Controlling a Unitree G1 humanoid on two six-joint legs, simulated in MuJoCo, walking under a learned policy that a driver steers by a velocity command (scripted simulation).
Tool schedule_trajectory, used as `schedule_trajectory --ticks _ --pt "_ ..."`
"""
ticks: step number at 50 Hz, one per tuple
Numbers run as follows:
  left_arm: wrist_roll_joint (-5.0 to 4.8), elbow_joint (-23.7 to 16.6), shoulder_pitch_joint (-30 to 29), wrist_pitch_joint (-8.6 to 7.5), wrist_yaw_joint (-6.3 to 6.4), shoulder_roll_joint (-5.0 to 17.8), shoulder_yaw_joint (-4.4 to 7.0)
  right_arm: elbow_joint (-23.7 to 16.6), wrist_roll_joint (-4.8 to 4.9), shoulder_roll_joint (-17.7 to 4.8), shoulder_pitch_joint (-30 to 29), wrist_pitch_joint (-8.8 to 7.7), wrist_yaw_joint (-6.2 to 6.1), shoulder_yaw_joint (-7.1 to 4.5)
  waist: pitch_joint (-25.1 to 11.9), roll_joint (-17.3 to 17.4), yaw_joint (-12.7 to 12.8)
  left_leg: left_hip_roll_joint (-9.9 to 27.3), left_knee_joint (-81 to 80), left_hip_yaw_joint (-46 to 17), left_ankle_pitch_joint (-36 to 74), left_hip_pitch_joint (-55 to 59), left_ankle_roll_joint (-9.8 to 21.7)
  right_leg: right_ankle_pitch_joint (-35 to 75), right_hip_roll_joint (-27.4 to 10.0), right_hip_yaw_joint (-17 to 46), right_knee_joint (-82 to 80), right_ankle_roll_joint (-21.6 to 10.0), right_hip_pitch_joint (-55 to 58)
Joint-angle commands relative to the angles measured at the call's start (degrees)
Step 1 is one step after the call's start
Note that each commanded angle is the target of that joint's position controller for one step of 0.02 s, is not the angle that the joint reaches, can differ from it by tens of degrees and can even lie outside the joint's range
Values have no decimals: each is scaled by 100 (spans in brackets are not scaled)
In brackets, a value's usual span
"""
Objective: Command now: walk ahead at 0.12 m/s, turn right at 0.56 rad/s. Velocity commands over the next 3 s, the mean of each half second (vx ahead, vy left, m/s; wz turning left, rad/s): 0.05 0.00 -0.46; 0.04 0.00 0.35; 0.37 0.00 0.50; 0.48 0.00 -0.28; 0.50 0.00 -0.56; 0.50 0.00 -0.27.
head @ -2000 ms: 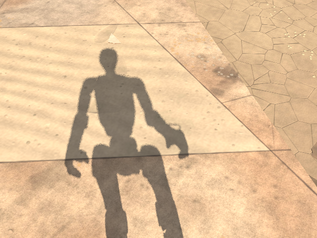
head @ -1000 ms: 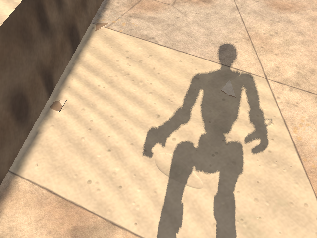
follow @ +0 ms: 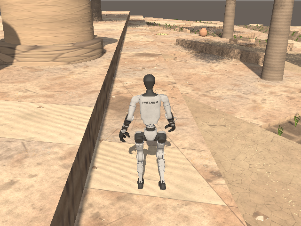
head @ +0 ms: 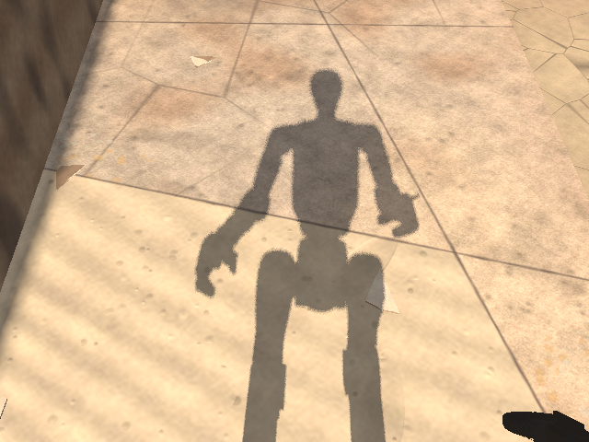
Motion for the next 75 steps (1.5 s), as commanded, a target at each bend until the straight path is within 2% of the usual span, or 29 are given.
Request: schedule_trajectory --ticks 1,10,14,15,16,17,18,20,23,27,30,34,35,37,38,39,42,44,48,51,52,53,54,55,57,61,71,73,75 --pt "23 -374 490 89 35 282 127 -191 -50 -856 -16 13 -37 -262 -636 1025 -9 1420 -1119 -917 1368 714 1191 412 -360 -182 -233 120 -209" --pt "46 -819 -342 98 -197 398 111 103 144 -1293 35 173 -36 -421 -830 990 -231 1869 -1033 -301 826 1114 1160 1099 -524 -505 -2380 -231 599" --pt "96 -738 70 80 -215 605 262 357 259 -1107 366 242 -28 -387 -812 536 -25 1479 195 272 -108 719 324 2266 -268 -480 -4266 -770 1898" --pt "117 -833 193 63 -109 1259 421 277 34 -748 528 249 7 -285 -795 -1098 -205 763 1919 921 -1750 -546 -289 4121 -1600 1355 -4688 -1295 2695" --pt "255 -1022 27 -17 -117 1522 417 13 -37 -817 169 236 -37 -281 -765 -1648 -56 61 3219 362 -3153 -1708 -535 4619 -2473 2545 -4868 -2344 2561" --pt "326 -985 110 -130 -159 1185 338 24 58 -1063 -113 240 -65 -361 -929 -959 192 186 3861 -212 -2988 -1708 -477 4271 -2255 2232 -4967 -2366 2385" --pt "297 -945 -141 -213 -169 989 262 88 160 -1088 -26 272 -83 -390 -836 -705 -3 293 3959 -338 -2523 -1678 -402 4038 -1935 1733 -4895 -2036 2282" --pt "151 -963 -701 -244 -140 541 100 388 105 -1025 355 351 -128 -391 -924 -528 -251 404 3843 -319 -1830 -1360 -492 4060 -1558 1031 -4790 -1621 2162" --pt "270 -827 -898 -295 -109 46 -116 605 162 -748 662 374 -49 -296 -1036 -551 -406 449 3132 -263 -1242 -413 -633 4187 -1233 335 -4822 -1508 1873" --pt "326 -548 -765 -279 -101 309 -42 501 175 -750 326 404 8 -195 -718 -640 -101 440 1691 -155 -1428 202 -607 3325 -1411 418 -4901 -1630 1834" --pt "230 -429 -783 -204 -72 587 66 413 234 -996 365 422 -2 -255 -477 -633 -47 345 1481 -40 -1714 42 -496 3215 -1700 741 -4820 -1786 1937" --pt "91 -329 -907 -120 27 605 138 464 204 -838 733 405 39 -234 -558 -438 -274 235 529 150 -940 384 -209 3877 -1732 558 -4384 -1593 2115" --pt "63 -278 -824 -115 51 569 158 442 175 -916 763 398 48 -250 -572 -276 -297 284 85 -31 -157 603 -46 3466 -1537 358 -4176 -1331 2042" --pt "274 -536 -1017 -183 78 215 110 431 202 -1580 858 391 -24 -445 -671 1387 -105 1360 -254 -1809 1869 1250 890 1902 -239 -887 -2751 -453 896" --pt "276 -616 -1505 -187 103 141 92 375 119 -1530 1031 366 -28 -439 -524 1688 -513 1859 -683 -2654 2008 1522 1507 257 216 -737 -2028 -255 82" --pt "208 -670 -1686 -175 89 185 128 391 4 -1446 1212 279 -46 -412 -598 1524 -670 2095 -869 -2893 2008 1760 1779 -794 190 -266 -887 -221 -435" --pt "147 -481 -1246 -124 59 235 201 217 214 -1343 513 186 -101 -407 -547 756 -242 1498 -617 -2030 1899 1753 1191 -47 -118 56 -789 -113 -650" --pt "150 -471 -1242 -180 53 60 157 203 249 -1289 498 301 -147 -414 -663 880 -257 1234 -520 -1857 2030 1702 1073 304 -13 -133 -1388 21 -316" --pt "6 -515 -1289 -325 -141 64 137 144 284 -1384 695 399 -167 -469 -673 1249 -450 1030 -963 -2254 -1745 1094 1085 523 119 -302 -2935 -92 568" --pt "-49 -344 -699 -485 -214 223 245 50 288 -1324 483 381 -116 -423 -477 1211 -63 813 -843 -2512 -2605 281 891 1377 166 -427 -4376 -313 1805" --pt "-30 -240 -376 -526 -186 309 297 23 284 -1148 487 358 -115 -369 -520 1007 82 574 -505 -2396 -2763 -194 663 1480 -32 -301 -4662 -422 2510" --pt "50 -139 292 -554 -120 596 368 -58 245 -743 421 327 -98 -250 -743 167 298 121 956 -1820 -3022 -1067 282 617 -1103 856 -5049 -716 3422" --pt "267 -79 571 -583 -163 1152 464 -341 309 -603 322 238 -90 -229 -481 -1034 234 -497 2377 -1102 -2927 -2363 95 -981 -2372 3085 -5784 -1429 3351" --pt "343 -147 228 -692 -186 1035 421 -438 335 -977 193 154 -89 -318 -40 -939 57 50 3223 -1299 -2514 -2660 90 -1676 -2643 3584 -6041 -1788 2789" --pt "129 -231 -260 -759 -108 464 255 -154 272 -1234 492 153 -45 -442 218 -610 -164 243 3631 -1132 -1621 -2735 -20 -940 -2015 2281 -6037 -1406 2746" --pt "185 -85 77 -837 -48 318 198 -143 281 -790 384 78 87 -358 89 -414 23 415 3916 -849 -371 -2641 -220 1248 -1577 586 -6097 -1179 2747" --pt "30 399 702 -728 -119 629 268 -647 286 -351 -687 11 366 -148 503 -272 367 439 1409 -67 166 -1906 -114 2574 -1764 -802 -6184 -1298 2859" --pt "-69 545 788 -671 -151 716 279 -732 275 -425 -767 -18 414 -162 505 -317 254 305 988 122 -292 -1527 127 3398 -1897 -814 -5983 -1308 3060" --pt "-127 680 745 -606 -150 893 280 -639 242 -710 -146 -55 402 -311 -20 -554 -284 -62 605 399 -560 -282 432 5881 -1880 -882 -5025 -1228 3162"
